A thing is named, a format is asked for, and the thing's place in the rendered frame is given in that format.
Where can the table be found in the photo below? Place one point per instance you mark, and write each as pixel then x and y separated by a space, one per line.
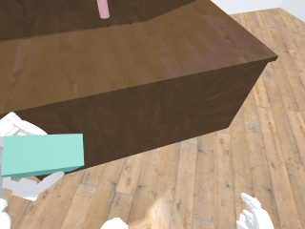
pixel 156 72

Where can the robot right hand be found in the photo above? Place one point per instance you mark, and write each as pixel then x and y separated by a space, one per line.
pixel 258 219

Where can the left robot forearm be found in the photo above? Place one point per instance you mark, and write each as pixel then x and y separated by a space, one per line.
pixel 5 222

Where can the robot left hand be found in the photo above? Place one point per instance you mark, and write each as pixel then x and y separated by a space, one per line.
pixel 11 124

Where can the robot left thigh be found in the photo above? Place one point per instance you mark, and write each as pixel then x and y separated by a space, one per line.
pixel 115 224

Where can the sponge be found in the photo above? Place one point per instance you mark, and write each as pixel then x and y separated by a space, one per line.
pixel 38 155

